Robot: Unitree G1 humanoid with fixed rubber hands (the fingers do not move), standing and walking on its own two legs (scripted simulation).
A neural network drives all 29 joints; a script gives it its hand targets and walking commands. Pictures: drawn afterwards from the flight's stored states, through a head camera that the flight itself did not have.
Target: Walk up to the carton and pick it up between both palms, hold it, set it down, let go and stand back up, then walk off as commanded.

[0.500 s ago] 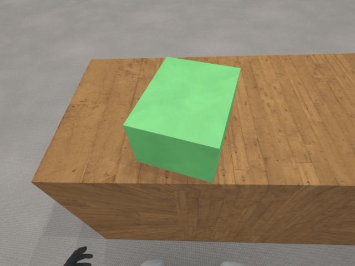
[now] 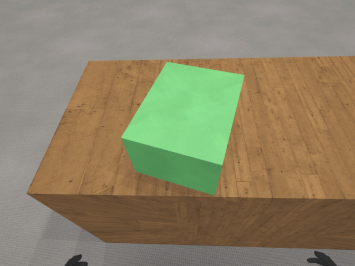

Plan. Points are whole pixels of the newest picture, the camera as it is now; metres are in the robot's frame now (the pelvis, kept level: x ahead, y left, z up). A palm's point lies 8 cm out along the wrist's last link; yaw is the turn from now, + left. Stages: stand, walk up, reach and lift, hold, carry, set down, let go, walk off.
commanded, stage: walk up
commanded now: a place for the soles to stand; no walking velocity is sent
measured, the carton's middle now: (189, 124) +0.47 +0.00 +0.00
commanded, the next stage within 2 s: reach and lift in 0.96 s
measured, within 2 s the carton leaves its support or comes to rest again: neither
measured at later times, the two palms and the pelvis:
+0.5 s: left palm out of the picture +0.13 +0.29 -0.09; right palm out of the picture +0.09 -0.32 -0.11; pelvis +0.00 +0.00 +0.00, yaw +0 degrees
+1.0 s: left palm out of the picture +0.11 +0.30 -0.10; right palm out of the picture +0.09 -0.32 -0.11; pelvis +0.00 +0.00 +0.00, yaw +0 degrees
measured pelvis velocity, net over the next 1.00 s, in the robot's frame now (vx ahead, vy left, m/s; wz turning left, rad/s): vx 0.00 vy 0.00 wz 0.00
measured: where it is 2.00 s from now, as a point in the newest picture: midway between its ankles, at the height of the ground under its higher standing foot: outside the picture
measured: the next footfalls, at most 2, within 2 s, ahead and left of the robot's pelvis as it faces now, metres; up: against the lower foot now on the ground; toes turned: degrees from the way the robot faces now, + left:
none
